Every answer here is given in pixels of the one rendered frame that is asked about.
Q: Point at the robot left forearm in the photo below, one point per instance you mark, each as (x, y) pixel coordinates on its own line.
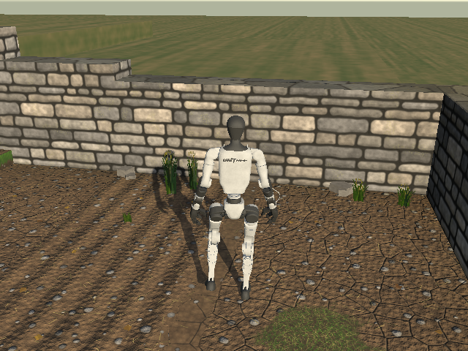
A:
(199, 195)

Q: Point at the right robot hand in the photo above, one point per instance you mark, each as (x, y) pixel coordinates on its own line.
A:
(272, 212)

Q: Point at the right robot upper arm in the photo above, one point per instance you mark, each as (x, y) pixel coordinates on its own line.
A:
(262, 170)

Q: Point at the right robot thigh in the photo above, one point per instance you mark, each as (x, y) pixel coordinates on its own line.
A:
(251, 215)

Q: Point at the left robot shin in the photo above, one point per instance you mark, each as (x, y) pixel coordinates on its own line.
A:
(212, 257)

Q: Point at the robot right forearm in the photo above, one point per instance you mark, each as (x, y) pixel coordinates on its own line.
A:
(269, 197)

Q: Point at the left robot hand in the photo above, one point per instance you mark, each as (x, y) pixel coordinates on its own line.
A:
(194, 214)

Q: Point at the left robot upper arm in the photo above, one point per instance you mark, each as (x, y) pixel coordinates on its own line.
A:
(208, 166)

